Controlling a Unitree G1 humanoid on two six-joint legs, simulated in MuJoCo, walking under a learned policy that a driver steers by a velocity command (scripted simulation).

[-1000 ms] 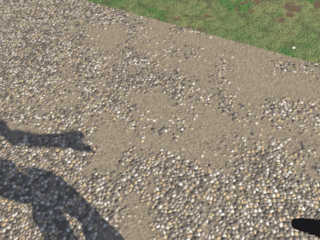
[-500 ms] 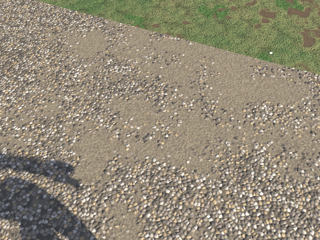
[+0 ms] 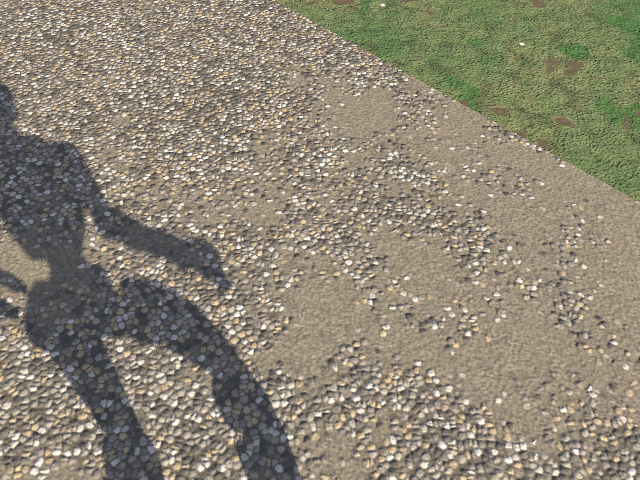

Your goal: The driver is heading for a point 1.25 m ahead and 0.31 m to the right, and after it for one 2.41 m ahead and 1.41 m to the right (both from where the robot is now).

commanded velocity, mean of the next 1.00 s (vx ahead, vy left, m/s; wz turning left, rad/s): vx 0.88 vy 0.00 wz -0.20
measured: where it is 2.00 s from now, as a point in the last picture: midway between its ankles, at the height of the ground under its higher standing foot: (456, 183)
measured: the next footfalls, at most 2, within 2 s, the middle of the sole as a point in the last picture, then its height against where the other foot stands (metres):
right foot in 0.44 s outside the picture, level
left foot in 0.92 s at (452, 334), level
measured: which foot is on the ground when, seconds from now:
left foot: down 0.00-0.42, up 0.44-0.90, down 0.92-1.00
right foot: up 0.00-0.42, down 0.44-0.94, up 0.96-1.00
